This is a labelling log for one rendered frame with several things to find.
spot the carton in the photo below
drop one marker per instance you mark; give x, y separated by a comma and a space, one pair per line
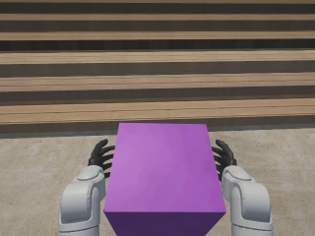
163, 181

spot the right robot hand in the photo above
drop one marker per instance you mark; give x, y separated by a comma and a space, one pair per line
226, 159

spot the right robot forearm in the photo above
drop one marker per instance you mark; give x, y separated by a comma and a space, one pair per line
250, 203

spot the left robot forearm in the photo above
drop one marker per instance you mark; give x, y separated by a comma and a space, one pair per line
79, 206

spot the left robot hand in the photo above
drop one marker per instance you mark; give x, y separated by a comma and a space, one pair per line
98, 159

